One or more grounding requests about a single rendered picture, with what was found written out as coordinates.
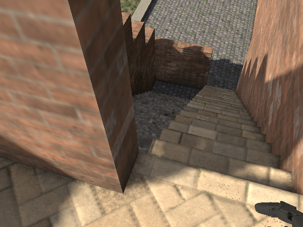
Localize right robot hand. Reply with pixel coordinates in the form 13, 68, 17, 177
255, 201, 303, 227

